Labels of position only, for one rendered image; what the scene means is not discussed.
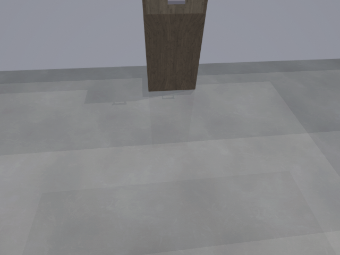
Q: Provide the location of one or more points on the cabinet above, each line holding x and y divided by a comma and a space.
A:
173, 46

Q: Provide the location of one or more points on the drawer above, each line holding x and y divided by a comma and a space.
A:
162, 7

